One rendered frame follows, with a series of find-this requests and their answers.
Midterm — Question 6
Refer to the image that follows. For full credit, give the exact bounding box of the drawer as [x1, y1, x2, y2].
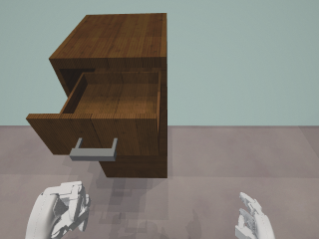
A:
[26, 71, 161, 156]

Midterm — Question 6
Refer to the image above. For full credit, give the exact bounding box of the cabinet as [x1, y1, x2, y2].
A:
[49, 13, 167, 178]

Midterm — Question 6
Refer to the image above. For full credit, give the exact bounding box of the left robot hand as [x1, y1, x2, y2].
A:
[25, 181, 92, 239]

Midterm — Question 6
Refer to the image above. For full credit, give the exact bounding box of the handle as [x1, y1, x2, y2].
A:
[69, 137, 118, 161]

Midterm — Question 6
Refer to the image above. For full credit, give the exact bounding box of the right robot hand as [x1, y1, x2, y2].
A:
[235, 192, 276, 239]

